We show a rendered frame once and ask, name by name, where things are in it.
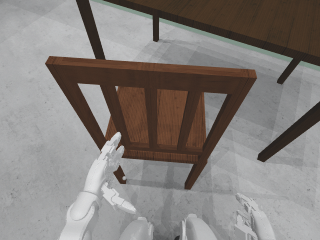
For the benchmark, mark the right robot thigh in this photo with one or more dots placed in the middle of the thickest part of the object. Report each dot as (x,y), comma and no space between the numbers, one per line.
(194,228)

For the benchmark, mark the left robot thigh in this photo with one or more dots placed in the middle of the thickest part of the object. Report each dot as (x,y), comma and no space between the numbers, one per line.
(138,230)

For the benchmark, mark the robot left hand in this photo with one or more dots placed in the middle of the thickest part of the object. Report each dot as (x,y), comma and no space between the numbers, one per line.
(102,170)

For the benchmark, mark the chair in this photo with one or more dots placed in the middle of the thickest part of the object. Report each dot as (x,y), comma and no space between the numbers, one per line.
(158,108)

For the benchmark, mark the left robot forearm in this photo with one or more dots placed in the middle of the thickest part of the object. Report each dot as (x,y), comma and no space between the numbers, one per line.
(81,217)

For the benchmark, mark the table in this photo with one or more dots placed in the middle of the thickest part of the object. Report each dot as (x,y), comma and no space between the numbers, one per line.
(287,27)

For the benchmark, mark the robot right hand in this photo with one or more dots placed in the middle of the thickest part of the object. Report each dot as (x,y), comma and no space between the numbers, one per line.
(254,227)

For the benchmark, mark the robot thigh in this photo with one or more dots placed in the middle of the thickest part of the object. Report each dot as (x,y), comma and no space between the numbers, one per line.
(194,228)
(138,230)

